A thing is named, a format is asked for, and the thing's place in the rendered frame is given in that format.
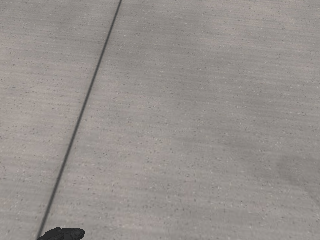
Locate left robot hand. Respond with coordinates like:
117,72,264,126
38,227,85,240

